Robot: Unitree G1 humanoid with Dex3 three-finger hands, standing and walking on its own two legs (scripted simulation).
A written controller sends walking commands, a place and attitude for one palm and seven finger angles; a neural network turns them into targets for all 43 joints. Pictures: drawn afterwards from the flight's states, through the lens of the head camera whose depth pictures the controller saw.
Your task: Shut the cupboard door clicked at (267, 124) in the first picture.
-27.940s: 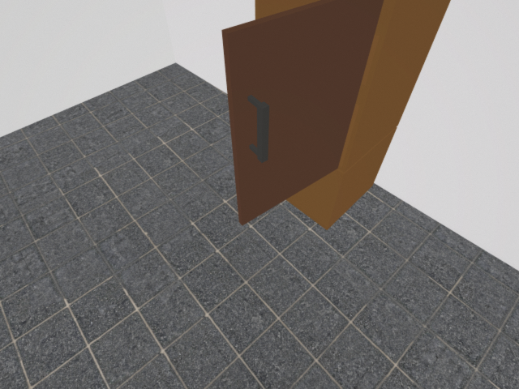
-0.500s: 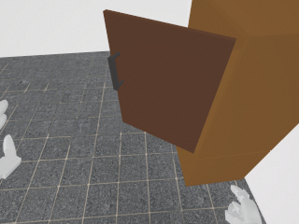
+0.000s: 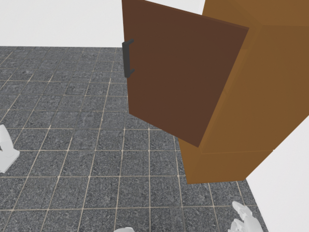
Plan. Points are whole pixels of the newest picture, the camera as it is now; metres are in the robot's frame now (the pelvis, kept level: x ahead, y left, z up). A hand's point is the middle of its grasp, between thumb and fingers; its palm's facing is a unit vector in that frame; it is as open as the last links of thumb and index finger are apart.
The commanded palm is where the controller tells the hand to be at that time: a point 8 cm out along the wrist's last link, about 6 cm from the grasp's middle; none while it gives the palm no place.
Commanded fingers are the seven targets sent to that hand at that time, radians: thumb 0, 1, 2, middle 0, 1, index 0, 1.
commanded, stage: step back with the hand held close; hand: left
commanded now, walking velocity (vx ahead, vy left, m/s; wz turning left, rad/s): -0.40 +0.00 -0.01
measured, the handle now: (129, 58) +0.73 +0.15 +0.06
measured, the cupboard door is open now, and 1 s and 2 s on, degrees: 55 55 55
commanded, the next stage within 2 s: stop stepping back and stand still in 0.48 s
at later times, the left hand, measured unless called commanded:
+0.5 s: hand out of the picture +0.12 +0.23 +0.20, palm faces +0.33 -0.81 -0.49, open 7.4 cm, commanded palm +0.06 +0.29 +0.20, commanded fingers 0.00 0.90 0.90 -0.20 -0.30 -0.20 -0.30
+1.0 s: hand out of the picture +0.02 +0.29 +0.19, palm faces +0.43 -0.80 -0.41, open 7.4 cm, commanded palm -0.03 +0.32 +0.20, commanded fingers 0.00 0.90 0.90 -0.20 -0.30 -0.20 -0.30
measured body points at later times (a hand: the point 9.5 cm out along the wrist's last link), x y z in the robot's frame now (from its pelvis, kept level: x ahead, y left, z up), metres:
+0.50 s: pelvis -0.08 -0.01 +0.01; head -0.08 +0.01 +0.46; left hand +0.09 +0.27 +0.22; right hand +0.11 -0.24 -0.04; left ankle +0.06 +0.08 -0.70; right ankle -0.09 -0.13 -0.71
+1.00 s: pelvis -0.18 +0.03 +0.02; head -0.20 +0.04 +0.47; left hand -0.01 +0.33 +0.21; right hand -0.03 -0.20 -0.06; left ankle -0.05 +0.10 -0.71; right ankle -0.26 -0.07 -0.71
